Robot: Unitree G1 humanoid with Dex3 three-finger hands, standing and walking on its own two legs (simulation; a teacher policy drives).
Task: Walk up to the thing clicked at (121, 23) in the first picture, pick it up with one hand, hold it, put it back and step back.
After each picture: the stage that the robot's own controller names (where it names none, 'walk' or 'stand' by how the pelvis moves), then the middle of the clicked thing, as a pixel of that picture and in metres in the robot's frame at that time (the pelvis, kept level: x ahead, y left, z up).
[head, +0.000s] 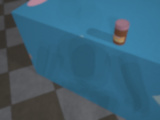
stand; (120, 32) +0.68 -0.16 -0.01
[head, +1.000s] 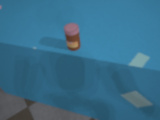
walk; (72, 37) +0.61 +0.11 +0.02
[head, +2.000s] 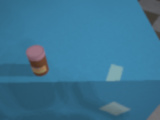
stand; (38, 61) +0.46 +0.21 +0.02
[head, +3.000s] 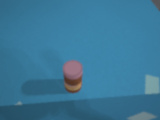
walk; (73, 77) +0.38 +0.06 +0.01
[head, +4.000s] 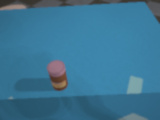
stand; (58, 76) +0.41 +0.14 +0.00
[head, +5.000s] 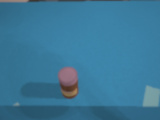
stand; (69, 83) +0.36 +0.09 -0.01
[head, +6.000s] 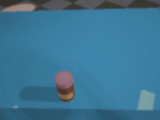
stand; (65, 87) +0.37 +0.11 -0.01
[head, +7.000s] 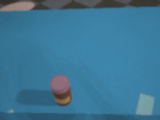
stand; (61, 91) +0.35 +0.12 -0.01
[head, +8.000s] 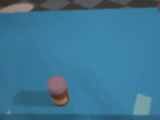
stand; (59, 91) +0.35 +0.13 -0.01
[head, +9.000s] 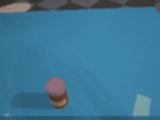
stand; (57, 93) +0.34 +0.13 -0.01
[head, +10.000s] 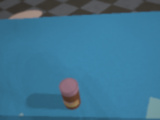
rise first; (70, 94) +0.34 +0.10 -0.01
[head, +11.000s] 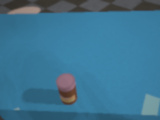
go down; (67, 89) +0.36 +0.10 +0.00
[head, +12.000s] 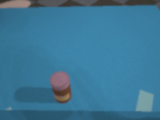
go down; (61, 88) +0.36 +0.11 +0.00
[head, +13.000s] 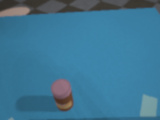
go down; (63, 95) +0.34 +0.10 +0.00
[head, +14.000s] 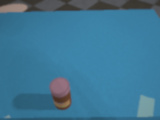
go down; (61, 94) +0.34 +0.11 +0.00
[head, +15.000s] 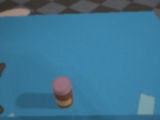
close in; (63, 93) +0.35 +0.10 +0.00
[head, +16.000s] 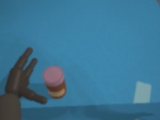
close; (55, 83) +0.36 +0.11 +0.01
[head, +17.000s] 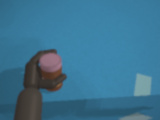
lift; (52, 72) +0.38 +0.12 +0.05
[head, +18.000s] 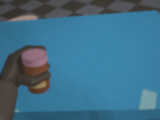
lift; (36, 71) +0.32 +0.16 +0.17
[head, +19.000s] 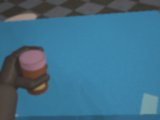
hold; (35, 73) +0.31 +0.17 +0.17
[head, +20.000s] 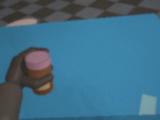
hold; (40, 73) +0.32 +0.15 +0.16
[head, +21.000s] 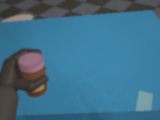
hold; (34, 75) +0.32 +0.17 +0.15
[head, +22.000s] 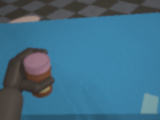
crouch; (39, 75) +0.30 +0.15 +0.17
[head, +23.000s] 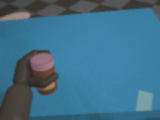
lower; (44, 74) +0.34 +0.14 +0.12
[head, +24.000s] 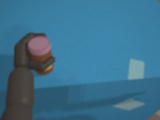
lower; (41, 56) +0.43 +0.13 +0.07
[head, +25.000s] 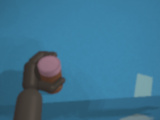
lower; (51, 75) +0.37 +0.12 +0.05
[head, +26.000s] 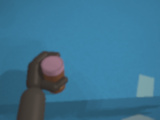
lower; (54, 75) +0.37 +0.11 +0.05
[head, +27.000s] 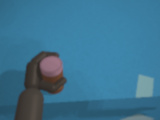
rest; (53, 75) +0.37 +0.11 +0.05
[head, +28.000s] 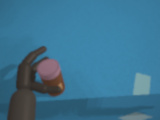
withdraw; (52, 78) +0.36 +0.12 +0.04
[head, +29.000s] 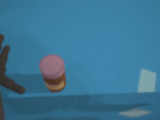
sink last; (54, 74) +0.36 +0.10 +0.06
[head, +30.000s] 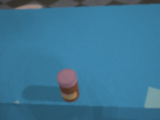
sink last; (68, 86) +0.35 +0.10 +0.03
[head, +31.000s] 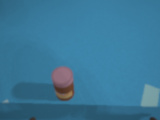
stand; (63, 84) +0.34 +0.10 +0.03
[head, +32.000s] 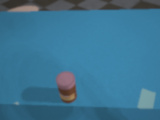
stand; (67, 87) +0.36 +0.10 +0.00
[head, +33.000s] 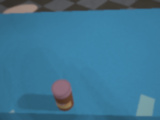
stand; (63, 95) +0.33 +0.11 -0.01
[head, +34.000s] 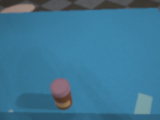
stand; (62, 94) +0.34 +0.12 -0.01
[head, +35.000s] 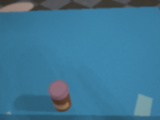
stand; (60, 96) +0.33 +0.12 -0.01
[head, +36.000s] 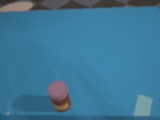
stand; (60, 97) +0.32 +0.12 -0.01
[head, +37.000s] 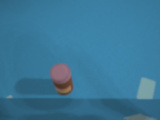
walk; (62, 80) +0.36 +0.11 -0.01
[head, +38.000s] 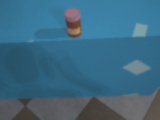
walk; (73, 23) +0.63 +0.08 +0.01
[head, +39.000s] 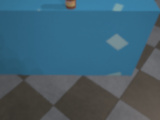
stand; out of the picture +0.98 +0.11 +0.00
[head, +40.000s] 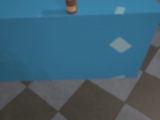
stand; (71, 3) +0.94 +0.10 +0.00
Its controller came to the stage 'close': yes
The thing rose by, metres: 0.18
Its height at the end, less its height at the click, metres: +0.00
